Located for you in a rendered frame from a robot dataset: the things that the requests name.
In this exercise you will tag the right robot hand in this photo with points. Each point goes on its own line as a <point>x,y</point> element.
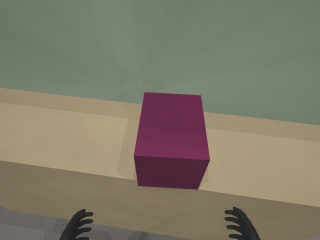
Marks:
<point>245,225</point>

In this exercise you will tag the pedestal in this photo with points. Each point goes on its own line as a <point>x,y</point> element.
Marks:
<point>61,154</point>

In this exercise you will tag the carton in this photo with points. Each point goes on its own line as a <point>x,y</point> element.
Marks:
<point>171,149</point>

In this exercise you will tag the left robot hand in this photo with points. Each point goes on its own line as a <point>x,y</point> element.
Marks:
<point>71,231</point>

